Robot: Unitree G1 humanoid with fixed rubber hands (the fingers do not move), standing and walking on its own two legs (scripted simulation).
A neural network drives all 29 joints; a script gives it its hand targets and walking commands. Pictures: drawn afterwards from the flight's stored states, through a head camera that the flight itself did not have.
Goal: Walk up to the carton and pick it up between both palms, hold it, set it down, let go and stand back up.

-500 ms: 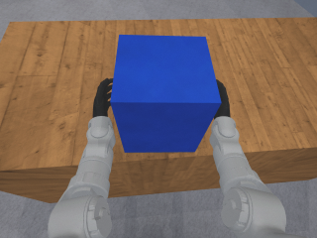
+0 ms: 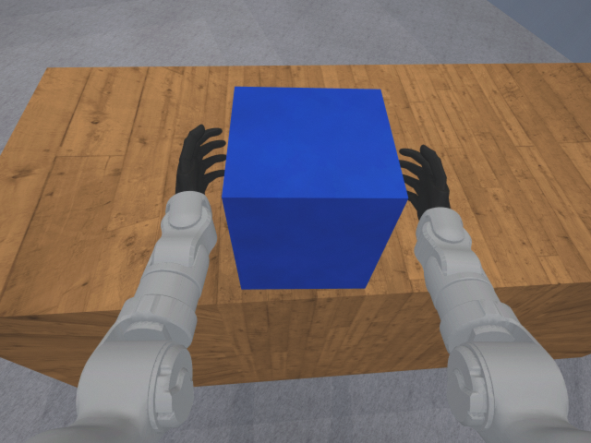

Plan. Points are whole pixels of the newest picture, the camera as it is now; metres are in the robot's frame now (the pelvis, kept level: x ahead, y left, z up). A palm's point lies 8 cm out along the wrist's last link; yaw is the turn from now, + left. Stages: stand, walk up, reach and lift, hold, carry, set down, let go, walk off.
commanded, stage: set down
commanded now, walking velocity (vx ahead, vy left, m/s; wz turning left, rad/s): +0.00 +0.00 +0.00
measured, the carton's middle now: (305, 196) +0.49 +0.01 +0.02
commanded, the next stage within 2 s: none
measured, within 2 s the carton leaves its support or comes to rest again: neither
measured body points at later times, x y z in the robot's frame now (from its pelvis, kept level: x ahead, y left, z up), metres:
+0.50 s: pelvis -0.01 +0.00 +0.00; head +0.06 +0.01 +0.44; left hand +0.45 +0.17 +0.09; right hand +0.46 -0.17 +0.10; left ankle +0.00 +0.14 -0.74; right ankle +0.00 -0.11 -0.74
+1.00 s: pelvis -0.03 +0.00 +0.00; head +0.01 +0.01 +0.45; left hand +0.40 +0.18 +0.09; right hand +0.42 -0.19 +0.13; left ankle +0.00 +0.14 -0.74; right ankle +0.00 -0.11 -0.74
